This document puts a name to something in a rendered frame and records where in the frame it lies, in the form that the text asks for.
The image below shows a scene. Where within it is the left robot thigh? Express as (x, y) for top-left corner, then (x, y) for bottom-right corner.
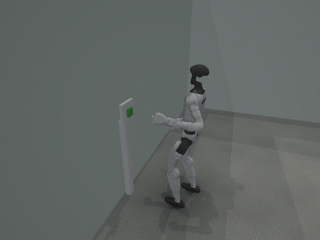
(166, 139), (189, 179)

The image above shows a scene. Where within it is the robot right foot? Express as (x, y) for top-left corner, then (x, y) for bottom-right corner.
(181, 183), (200, 193)

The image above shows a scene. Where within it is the robot left forearm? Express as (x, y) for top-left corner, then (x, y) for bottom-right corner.
(165, 117), (202, 132)

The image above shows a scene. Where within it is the button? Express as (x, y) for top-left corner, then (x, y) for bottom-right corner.
(126, 106), (133, 118)

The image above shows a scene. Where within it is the robot left hand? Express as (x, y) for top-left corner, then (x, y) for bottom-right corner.
(151, 111), (167, 125)

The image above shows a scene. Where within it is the robot right hand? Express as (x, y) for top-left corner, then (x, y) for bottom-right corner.
(171, 118), (181, 130)

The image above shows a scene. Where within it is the panel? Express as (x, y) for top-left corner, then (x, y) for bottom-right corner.
(118, 98), (135, 196)

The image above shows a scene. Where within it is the robot left upper arm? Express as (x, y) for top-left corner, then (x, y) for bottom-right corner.
(185, 93), (204, 132)

